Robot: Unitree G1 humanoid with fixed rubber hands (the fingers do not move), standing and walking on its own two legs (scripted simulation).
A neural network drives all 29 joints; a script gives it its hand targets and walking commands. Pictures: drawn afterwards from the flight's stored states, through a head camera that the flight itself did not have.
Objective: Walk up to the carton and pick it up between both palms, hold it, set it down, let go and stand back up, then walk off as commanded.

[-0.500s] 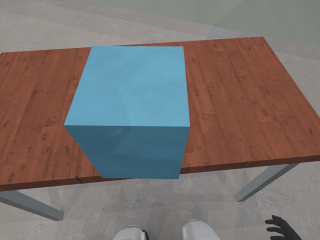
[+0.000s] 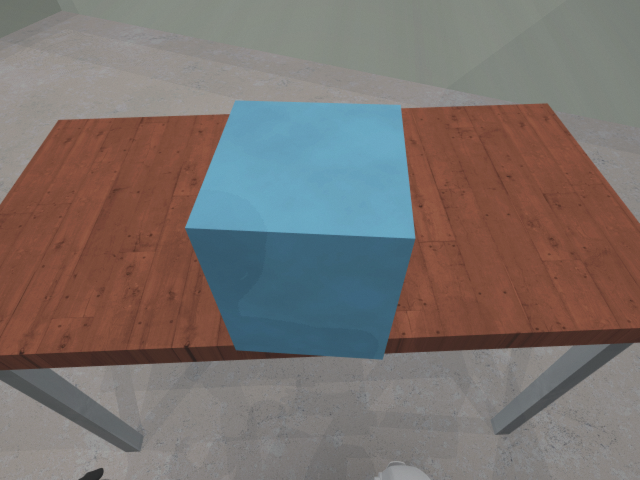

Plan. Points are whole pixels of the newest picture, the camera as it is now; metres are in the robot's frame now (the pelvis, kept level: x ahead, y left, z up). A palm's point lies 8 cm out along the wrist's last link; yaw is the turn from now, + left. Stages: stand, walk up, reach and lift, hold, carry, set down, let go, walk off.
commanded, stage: walk up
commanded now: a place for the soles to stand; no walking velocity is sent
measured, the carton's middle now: (312, 236) +0.40 +0.03 +0.09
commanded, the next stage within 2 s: none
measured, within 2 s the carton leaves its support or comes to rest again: neither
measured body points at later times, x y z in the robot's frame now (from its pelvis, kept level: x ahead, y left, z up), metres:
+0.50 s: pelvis +0.01 -0.01 +0.03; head +0.01 +0.00 +0.48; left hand +0.07 +0.30 -0.10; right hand +0.13 -0.31 -0.08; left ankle -0.03 +0.12 -0.70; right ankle +0.06 -0.14 -0.70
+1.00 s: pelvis -0.05 +0.01 +0.01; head +0.01 +0.01 +0.46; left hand +0.05 +0.35 -0.09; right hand +0.04 -0.30 -0.11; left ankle -0.03 +0.12 -0.70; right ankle -0.04 -0.10 -0.69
